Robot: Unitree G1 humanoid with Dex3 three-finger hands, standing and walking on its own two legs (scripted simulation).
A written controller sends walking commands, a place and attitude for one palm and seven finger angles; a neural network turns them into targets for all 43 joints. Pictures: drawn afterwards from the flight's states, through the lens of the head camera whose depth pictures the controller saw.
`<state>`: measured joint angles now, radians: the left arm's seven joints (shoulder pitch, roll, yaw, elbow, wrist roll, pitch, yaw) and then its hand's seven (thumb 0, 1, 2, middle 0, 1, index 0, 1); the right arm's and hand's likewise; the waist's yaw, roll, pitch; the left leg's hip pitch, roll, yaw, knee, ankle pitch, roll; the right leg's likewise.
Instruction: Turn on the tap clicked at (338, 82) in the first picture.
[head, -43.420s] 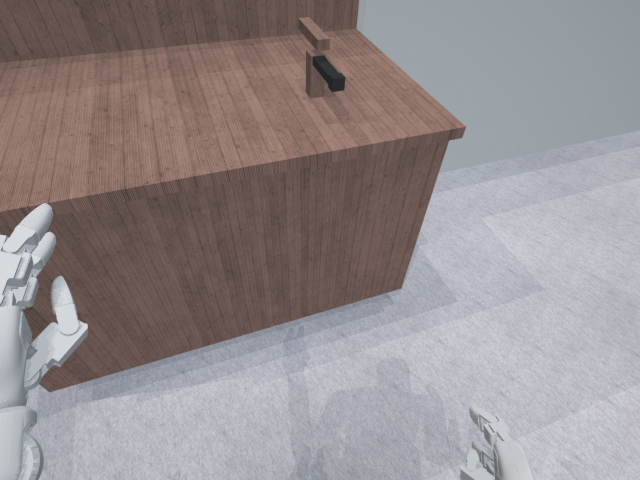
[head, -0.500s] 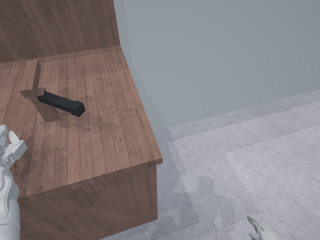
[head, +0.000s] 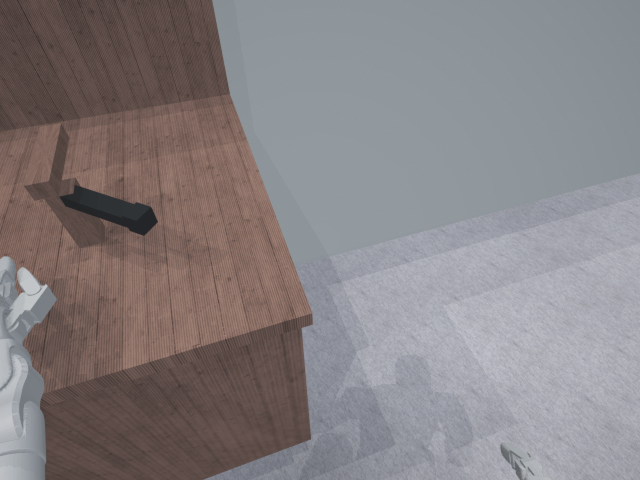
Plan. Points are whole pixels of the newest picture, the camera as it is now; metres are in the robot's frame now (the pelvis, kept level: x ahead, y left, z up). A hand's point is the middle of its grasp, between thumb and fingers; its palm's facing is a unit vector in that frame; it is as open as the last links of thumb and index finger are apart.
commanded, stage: push the lever round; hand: left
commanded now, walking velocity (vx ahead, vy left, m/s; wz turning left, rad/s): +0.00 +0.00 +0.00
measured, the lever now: (140, 218) +0.40 +0.27 +0.12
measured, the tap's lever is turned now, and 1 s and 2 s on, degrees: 49 49 53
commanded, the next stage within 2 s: none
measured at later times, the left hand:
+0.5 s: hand (81, 281) +0.31 +0.31 +0.10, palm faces +0.68 -0.73 -0.06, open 7.8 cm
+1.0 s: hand (107, 271) +0.33 +0.28 +0.11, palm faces +0.76 -0.64 -0.05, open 7.8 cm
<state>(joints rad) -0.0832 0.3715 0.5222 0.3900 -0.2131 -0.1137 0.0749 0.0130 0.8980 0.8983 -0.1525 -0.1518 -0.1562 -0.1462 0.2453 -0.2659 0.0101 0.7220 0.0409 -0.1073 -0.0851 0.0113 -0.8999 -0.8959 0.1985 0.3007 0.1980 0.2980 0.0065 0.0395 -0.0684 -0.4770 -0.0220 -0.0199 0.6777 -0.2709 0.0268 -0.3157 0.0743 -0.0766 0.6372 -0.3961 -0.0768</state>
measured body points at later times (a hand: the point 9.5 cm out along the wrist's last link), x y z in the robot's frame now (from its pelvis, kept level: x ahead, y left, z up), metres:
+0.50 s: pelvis +0.01 +0.00 +0.00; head +0.01 -0.01 +0.45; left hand +0.27 +0.35 +0.11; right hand +0.15 -0.24 -0.11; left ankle +0.05 +0.10 -0.72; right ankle -0.04 -0.07 -0.72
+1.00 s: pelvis +0.00 +0.00 +0.00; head -0.01 -0.01 +0.45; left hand +0.28 +0.31 +0.11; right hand +0.16 -0.24 -0.10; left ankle +0.05 +0.10 -0.72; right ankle -0.04 -0.07 -0.72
